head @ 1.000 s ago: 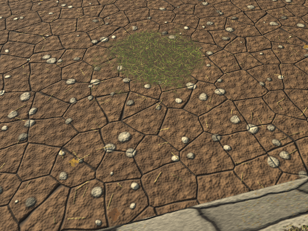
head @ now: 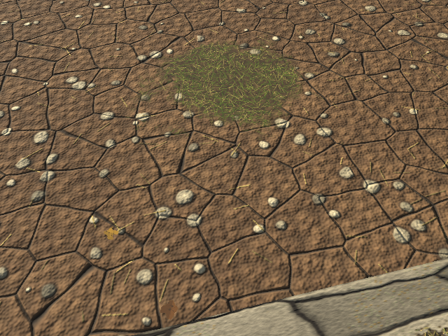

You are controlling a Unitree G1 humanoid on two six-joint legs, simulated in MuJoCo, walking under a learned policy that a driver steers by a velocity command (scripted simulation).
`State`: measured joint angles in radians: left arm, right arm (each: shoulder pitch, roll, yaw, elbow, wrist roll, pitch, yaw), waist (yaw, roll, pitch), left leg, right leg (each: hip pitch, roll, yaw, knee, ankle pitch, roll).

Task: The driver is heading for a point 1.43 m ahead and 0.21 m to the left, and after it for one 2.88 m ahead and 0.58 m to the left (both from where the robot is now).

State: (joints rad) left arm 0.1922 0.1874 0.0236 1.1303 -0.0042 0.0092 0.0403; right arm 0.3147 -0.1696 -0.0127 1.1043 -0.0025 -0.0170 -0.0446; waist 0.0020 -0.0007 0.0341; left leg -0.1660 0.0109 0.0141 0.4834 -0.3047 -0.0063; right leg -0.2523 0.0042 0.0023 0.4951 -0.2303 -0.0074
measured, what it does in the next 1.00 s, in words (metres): walks ahead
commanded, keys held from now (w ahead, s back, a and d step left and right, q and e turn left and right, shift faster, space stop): no key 0.30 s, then w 0.70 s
